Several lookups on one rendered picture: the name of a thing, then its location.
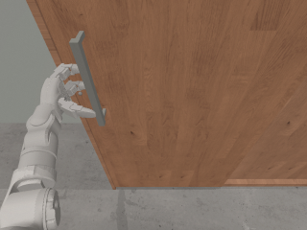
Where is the robot left forearm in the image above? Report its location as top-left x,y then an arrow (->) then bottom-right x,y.
0,103 -> 62,228

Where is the left robot hand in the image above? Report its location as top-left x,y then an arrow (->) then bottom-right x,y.
40,63 -> 96,119

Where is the wardrobe door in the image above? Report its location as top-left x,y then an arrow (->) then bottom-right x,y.
228,77 -> 307,179
36,0 -> 307,187

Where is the robot left upper arm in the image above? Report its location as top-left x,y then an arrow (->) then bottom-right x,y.
0,187 -> 61,230

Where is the handle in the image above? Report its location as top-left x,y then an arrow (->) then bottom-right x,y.
69,31 -> 106,127

